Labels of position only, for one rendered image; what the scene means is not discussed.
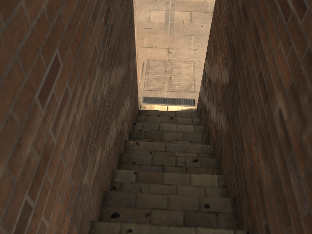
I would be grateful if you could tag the stairs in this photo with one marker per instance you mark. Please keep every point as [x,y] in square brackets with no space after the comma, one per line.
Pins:
[168,179]

